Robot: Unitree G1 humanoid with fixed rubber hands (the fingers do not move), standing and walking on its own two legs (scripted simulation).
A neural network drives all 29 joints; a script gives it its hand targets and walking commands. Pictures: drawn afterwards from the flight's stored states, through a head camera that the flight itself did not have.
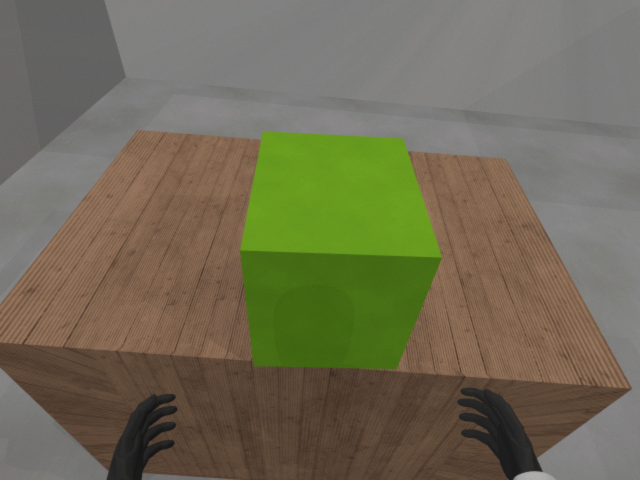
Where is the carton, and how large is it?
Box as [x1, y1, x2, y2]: [240, 131, 441, 368]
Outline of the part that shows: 263,131 240,248 253,365 396,368 441,258 403,139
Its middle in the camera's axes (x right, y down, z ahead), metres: +0.02 +0.01 +0.63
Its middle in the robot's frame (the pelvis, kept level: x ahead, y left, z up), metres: +0.47 +0.00 +0.03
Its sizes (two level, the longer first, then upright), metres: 0.272 0.231 0.263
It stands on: a pedestal, 0.68 m high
